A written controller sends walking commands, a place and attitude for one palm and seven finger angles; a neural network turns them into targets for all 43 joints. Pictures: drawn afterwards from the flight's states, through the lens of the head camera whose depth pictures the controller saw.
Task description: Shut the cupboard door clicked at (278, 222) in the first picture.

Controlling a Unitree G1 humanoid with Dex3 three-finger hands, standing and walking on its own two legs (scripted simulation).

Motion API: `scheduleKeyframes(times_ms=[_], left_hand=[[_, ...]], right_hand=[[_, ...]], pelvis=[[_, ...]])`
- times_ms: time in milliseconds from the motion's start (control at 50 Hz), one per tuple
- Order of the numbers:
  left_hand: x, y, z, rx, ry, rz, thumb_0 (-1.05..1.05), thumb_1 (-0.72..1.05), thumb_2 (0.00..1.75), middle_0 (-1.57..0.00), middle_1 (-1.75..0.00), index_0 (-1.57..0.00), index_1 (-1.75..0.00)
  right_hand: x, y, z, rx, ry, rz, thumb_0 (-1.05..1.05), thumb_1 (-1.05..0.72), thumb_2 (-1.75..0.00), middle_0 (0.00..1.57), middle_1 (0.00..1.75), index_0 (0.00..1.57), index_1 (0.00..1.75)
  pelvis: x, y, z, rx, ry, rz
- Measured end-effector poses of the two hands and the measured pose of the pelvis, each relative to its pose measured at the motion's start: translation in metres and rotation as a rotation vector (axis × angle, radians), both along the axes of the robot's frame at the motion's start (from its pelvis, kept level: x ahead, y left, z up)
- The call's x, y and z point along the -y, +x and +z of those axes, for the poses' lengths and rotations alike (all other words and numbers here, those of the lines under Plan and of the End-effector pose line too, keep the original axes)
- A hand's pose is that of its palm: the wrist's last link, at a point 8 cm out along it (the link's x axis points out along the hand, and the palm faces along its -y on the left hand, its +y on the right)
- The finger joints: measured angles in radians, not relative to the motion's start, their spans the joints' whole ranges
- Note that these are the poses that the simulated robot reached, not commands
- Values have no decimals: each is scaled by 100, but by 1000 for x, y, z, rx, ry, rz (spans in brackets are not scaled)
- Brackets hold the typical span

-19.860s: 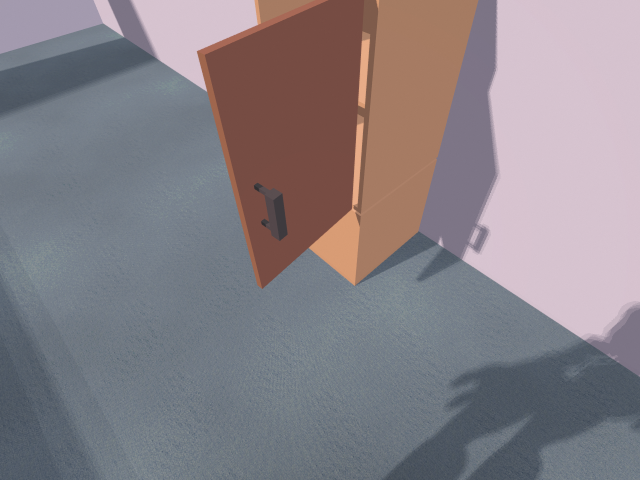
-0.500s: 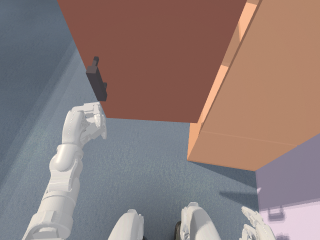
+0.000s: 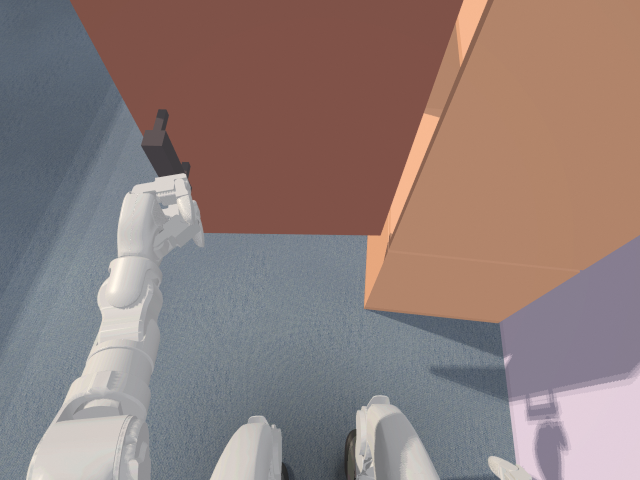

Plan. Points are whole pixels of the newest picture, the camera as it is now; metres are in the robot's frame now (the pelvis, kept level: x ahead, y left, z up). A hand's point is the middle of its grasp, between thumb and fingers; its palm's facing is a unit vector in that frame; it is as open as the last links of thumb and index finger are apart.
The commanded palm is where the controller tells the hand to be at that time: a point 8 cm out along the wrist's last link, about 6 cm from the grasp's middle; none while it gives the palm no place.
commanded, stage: bring the fist close to the handle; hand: left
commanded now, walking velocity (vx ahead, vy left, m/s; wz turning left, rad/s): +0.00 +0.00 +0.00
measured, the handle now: (172, 156) +0.53 +0.19 +0.03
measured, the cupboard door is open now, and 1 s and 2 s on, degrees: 96 88 72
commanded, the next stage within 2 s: push the door shut along its arc in 0.10 s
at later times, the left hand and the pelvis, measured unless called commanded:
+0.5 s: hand (197, 202) +0.45 +0.15 +0.03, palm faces -0.11 -0.99 -0.05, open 3.1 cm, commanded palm +0.44 +0.20 +0.03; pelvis -0.01 +0.00 -0.01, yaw +1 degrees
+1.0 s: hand (202, 174) +0.49 +0.15 +0.03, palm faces -0.24 -0.97 -0.05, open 3.1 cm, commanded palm +0.50 +0.18 +0.03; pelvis -0.02 +0.01 -0.02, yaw +0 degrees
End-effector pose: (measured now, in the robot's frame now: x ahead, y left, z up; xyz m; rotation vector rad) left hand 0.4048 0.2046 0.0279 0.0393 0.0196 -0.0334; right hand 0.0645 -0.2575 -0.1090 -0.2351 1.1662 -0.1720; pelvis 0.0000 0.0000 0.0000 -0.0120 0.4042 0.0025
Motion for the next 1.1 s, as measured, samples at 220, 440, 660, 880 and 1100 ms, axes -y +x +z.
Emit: scheduleKeyframes(times_ms=[220,440,660,880,1100], left_hand=[[-4,2,2,20,1,0,1,90,90,-130,-150,-130,-150],[0,18,5,11,6,-61,1,90,90,-131,-150,-130,-150],[-4,46,7,4,5,-117,1,90,90,-131,-150,-132,-150],[-4,64,9,-11,15,-167,1,90,90,-131,-150,-132,-150],[5,93,10,-20,3,-223,1,90,90,-130,-150,-130,-150]], right_hand=[[4,14,0,34,-15,22,1,-90,-90,20,30,21,29],[5,20,-3,50,-28,37,1,-90,-90,20,30,21,29],[8,-21,-9,-49,-41,-12,1,-90,-90,20,30,21,29],[6,-61,-8,-154,-61,-39,1,-90,-90,20,30,21,29],[2,-75,-6,-181,-88,-55,1,-90,-90,20,30,21,30]], pelvis=[[3,-4,-2,2,-2,9],[4,-8,-6,-3,-6,19],[1,-13,-14,-31,-16,13],[-4,-18,-17,-47,-33,23],[-10,-20,-24,-74,-50,21]])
